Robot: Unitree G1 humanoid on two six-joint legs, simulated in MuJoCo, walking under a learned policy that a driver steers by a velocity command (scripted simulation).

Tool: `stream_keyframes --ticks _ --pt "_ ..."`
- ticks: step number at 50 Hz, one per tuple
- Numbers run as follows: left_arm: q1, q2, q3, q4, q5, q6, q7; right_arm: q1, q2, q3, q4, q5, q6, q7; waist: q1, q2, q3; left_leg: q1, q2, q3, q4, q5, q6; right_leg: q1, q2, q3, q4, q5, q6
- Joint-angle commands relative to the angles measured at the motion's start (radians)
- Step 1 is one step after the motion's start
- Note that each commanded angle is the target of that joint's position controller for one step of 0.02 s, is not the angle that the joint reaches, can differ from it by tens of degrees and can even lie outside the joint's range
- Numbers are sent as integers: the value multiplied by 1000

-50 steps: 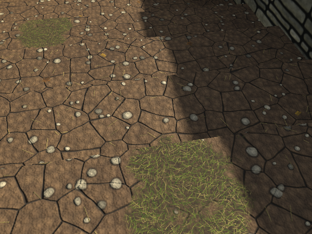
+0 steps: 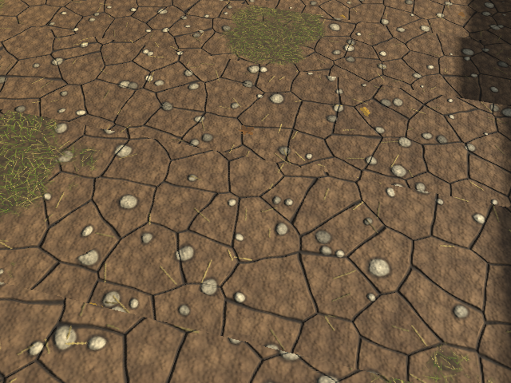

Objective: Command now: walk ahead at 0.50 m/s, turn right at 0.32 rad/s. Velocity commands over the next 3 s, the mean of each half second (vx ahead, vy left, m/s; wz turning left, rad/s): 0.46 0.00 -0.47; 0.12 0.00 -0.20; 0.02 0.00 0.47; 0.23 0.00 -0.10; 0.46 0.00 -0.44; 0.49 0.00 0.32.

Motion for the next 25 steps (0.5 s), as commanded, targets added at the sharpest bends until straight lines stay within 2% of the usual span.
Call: stream_keyframes --ticks 1,3,4,6,7,8,9,10,11,12,13,14,15,16,17,18,19,20,22,23,24,25 --pt "23 33 5 -74 15 -5 -13 -64 -168 -41 -61 5 -38 -33 4 154 -72 42 334 -203 -301 547 172 32 -54 34 -240 165 -22" --pt "-31 30 5 -90 22 -6 -31 -42 -173 -44 -45 13 -25 -50 -17 133 -62 104 314 -128 -308 559 149 41 -22 -11 -347 252 -54" --pt "-56 26 6 -104 19 -2 -39 -32 -178 -46 -38 19 -18 -56 -25 125 -52 131 317 -102 -315 556 138 44 -8 -35 -379 266 -67" --pt "-107 34 12 -124 21 7 -54 -17 -188 -51 -22 31 -5 -58 -36 102 -14 176 321 -55 -311 526 114 40 15 -71 -440 249 -100" --pt "-155 43 17 -148 15 12 -60 1 -201 -56 -15 38 1 -57 -51 101 10 211 332 -44 -317 498 100 13 19 -77 -462 224 -114" --pt "-179 46 20 -171 19 11 -71 3 -218 -60 -9 42 7 -60 -49 91 20 240 340 -28 -304 528 87 15 27 -86 -489 210 -128" --pt "-173 49 24 -178 21 13 -77 -6 -233 -65 -8 42 15 -62 -36 97 18 260 340 -4 -271 597 73 45 45 -112 -509 173 -146" --pt "-137 65 34 -176 23 15 -79 -18 -250 -70 -10 42 24 -66 -12 110 -11 271 331 21 -204 730 58 118 81 -154 -512 126 -165" --pt "-41 92 52 -158 25 16 -80 -40 -262 -71 -13 43 32 -70 49 105 -60 253 304 59 -73 853 35 263 128 -193 -546 129 -186" --pt "132 149 84 -107 24 20 -73 -49 -253 -65 -21 36 36 -74 129 65 -143 165 248 84 152 848 6 506 176 -186 -576 171 -216" --pt "226 262 118 -97 4 25 -55 -3 -200 -48 -47 5 31 -71 128 -141 -204 -129 130 111 553 422 -57 761 -3 166 -656 108 -318" --pt "176 289 104 -137 0 12 -66 21 -134 -22 -84 3 -2 -47 55 -271 -342 -403 -36 -105 797 -234 -66 952 -167 697 -873 -127 -463" --pt "167 215 81 -152 9 -3 -73 -64 -217 -42 -93 44 -31 -32 98 -153 -318 -513 18 -219 829 -201 -30 952 -191 706 -944 -210 -418" --pt "131 189 72 -153 23 -15 -71 -113 -223 -43 -107 64 -44 -28 79 -91 -202 -532 57 -209 765 -124 -3 834 -166 581 -938 -152 -368" --pt "67 177 68 -165 28 -20 -70 -134 -209 -42 -103 44 -49 -39 40 11 -126 -488 99 -205 674 -52 1 693 -126 465 -924 -9 -337" --pt "12 154 60 -177 35 -24 -66 -120 -215 -47 -89 23 -42 -48 1 16 -126 -402 134 -210 594 1 -3 600 -87 373 -917 122 -310" --pt "-22 150 56 -197 40 -24 -61 -102 -218 -50 -83 22 -27 -51 -25 0 -122 -342 143 -212 557 23 -16 538 -61 330 -918 260 -298" --pt "-33 154 54 -204 35 -26 -53 -101 -228 -55 -86 16 -11 -59 -32 18 -114 -291 144 -211 498 34 -37 483 -48 285 -928 395 -296" --pt "-9 173 58 -196 28 -28 -37 -123 -193 -48 -101 5 12 -73 -39 24 -119 -260 116 -191 406 70 -80 446 -25 211 -910 637 -294" --pt "14 185 63 -190 27 -19 -22 -174 -181 -44 -129 -3 18 -75 -29 26 -130 -281 98 -186 364 108 -93 466 -18 193 -890 756 -288" --pt "33 191 64 -185 25 -10 -12 -194 -174 -42 -143 -3 22 -74 -25 21 -143 -286 83 -189 321 154 -98 478 -6 173 -871 819 -274" --pt "40 188 66 -181 31 5 -4 -207 -146 -32 -154 -9 24 -70 -26 -1 -173 -255 62 -173 324 222 -100 468 13 149 -838 918 -253"
Next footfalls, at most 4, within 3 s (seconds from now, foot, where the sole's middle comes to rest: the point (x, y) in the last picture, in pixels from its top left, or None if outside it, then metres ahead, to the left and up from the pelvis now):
0.24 right None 0.30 -0.16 -0.76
0.84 left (261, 374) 0.45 0.01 -0.76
1.18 right None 0.40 -0.23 -0.76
1.62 left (250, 381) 0.44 0.04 -0.76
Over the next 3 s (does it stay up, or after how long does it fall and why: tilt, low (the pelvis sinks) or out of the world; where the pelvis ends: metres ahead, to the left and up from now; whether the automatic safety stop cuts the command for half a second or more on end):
stays up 0.98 -0.28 -0.15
